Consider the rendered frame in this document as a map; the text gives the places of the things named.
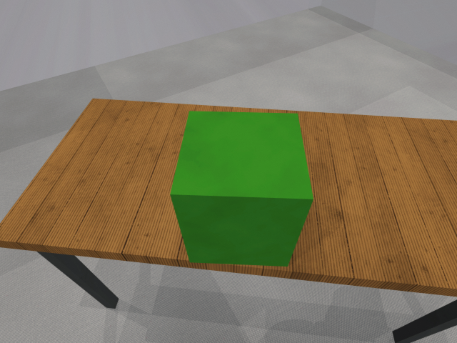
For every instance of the carton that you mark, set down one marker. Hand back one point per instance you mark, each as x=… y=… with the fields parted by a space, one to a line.
x=241 y=189

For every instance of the table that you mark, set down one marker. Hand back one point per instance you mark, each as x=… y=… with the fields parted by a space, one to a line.
x=384 y=210

